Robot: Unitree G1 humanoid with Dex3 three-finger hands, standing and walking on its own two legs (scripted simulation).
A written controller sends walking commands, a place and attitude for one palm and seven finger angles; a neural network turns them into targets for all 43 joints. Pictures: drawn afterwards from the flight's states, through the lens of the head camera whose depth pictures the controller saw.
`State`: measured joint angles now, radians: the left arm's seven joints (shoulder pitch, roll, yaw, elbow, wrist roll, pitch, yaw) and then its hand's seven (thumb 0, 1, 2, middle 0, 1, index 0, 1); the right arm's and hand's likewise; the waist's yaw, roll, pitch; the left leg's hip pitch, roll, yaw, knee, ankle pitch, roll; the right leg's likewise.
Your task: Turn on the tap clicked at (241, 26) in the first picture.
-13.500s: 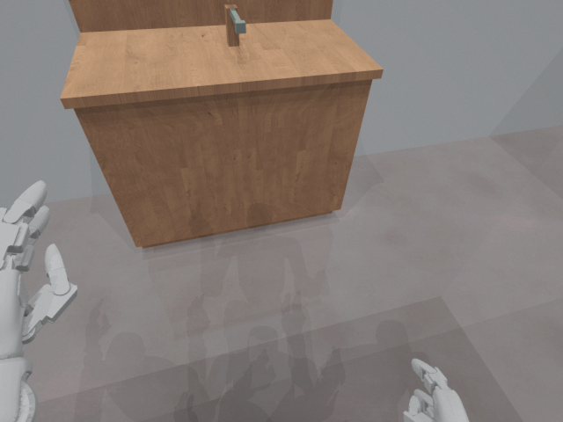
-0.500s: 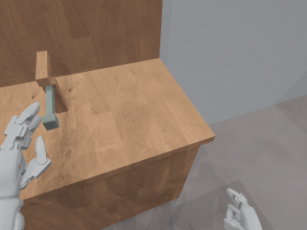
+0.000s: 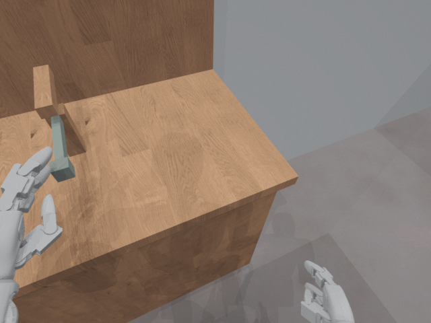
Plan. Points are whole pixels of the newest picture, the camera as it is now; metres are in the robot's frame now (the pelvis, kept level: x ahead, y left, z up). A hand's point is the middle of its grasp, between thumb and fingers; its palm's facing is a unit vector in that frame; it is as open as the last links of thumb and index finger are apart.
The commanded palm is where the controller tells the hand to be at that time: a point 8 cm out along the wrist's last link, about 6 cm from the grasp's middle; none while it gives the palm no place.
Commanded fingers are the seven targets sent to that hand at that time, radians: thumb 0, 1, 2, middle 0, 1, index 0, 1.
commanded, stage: come to a stop and stand still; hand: left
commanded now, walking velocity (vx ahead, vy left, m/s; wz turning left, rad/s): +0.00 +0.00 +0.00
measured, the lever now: (62, 169) +0.33 +0.28 +0.12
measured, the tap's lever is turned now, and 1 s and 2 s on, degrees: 0 0 0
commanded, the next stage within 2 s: look again from close up in 0.50 s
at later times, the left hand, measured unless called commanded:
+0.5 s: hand (38, 212) +0.23 +0.26 +0.15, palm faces +0.37 -0.85 -0.38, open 7.4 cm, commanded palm +0.17 +0.29 +0.18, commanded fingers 0.00 0.90 0.90 -0.20 -0.30 -0.20 -0.30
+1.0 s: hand (37, 218) +0.22 +0.25 +0.15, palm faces +0.39 -0.85 -0.36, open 7.4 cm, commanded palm +0.16 +0.28 +0.18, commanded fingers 0.00 0.90 0.90 -0.20 -0.30 -0.20 -0.30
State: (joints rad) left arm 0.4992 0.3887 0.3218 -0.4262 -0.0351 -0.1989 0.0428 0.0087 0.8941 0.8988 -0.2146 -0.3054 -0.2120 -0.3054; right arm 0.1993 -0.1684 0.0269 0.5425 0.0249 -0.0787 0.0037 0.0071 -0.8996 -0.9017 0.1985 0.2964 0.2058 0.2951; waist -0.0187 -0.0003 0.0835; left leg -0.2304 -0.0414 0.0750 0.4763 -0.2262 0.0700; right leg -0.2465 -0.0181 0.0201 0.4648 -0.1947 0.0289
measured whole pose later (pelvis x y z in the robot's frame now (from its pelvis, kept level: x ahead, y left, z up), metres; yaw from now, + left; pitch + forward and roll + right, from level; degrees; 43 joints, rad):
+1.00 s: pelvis +0.01 +0.00 +0.00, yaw +2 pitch -1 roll -2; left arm 0.42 0.37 0.33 -0.46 -0.04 -0.19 0.09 0.01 0.89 0.90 -0.21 -0.31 -0.21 -0.31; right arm 0.20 -0.19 0.03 0.57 0.01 -0.09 -0.03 0.01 -0.90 -0.90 0.20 0.30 0.21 0.30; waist 0.03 -0.03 0.07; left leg -0.21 -0.03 0.02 0.45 -0.23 0.06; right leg -0.18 -0.01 -0.03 0.38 -0.18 0.02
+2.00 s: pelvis +0.02 -0.08 +0.00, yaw +2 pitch +0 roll -1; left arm 0.46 0.42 0.38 -0.53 -0.09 -0.12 0.09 0.01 0.89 0.90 -0.22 -0.31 -0.21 -0.31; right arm 0.21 -0.20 -0.01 0.57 0.02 -0.05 -0.02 0.01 -0.90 -0.90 0.20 0.30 0.20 0.29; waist 0.00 -0.02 0.05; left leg -0.27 0.07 -0.02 0.56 -0.29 -0.04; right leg -0.24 0.09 -0.07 0.49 -0.25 -0.08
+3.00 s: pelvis +0.03 -0.07 +0.00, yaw +3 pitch +0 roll -2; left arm 0.46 0.42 0.37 -0.54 -0.09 -0.11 0.10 0.01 0.89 0.90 -0.21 -0.31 -0.21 -0.31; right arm 0.20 -0.19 -0.01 0.56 0.02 -0.04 -0.02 0.01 -0.90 -0.90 0.20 0.30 0.21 0.29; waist 0.00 0.00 0.07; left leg -0.28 0.06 -0.03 0.58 -0.30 -0.04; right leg -0.23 0.09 -0.09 0.48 -0.25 -0.08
